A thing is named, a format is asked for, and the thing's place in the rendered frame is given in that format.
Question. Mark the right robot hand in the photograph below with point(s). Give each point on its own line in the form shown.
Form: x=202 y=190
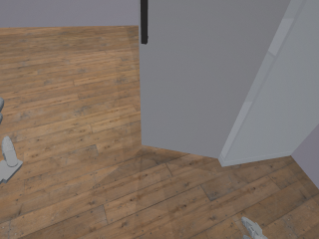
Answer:
x=254 y=229

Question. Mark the left robot hand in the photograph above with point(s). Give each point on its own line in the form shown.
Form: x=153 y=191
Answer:
x=10 y=164

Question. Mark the fridge door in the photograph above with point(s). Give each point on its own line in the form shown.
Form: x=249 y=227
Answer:
x=198 y=66

